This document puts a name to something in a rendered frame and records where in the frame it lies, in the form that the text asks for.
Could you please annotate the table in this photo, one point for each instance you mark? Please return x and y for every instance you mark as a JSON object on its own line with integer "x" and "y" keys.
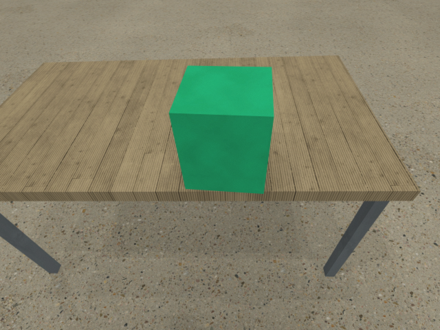
{"x": 101, "y": 131}

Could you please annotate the carton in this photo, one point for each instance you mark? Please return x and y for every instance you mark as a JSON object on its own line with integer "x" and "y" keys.
{"x": 222, "y": 119}

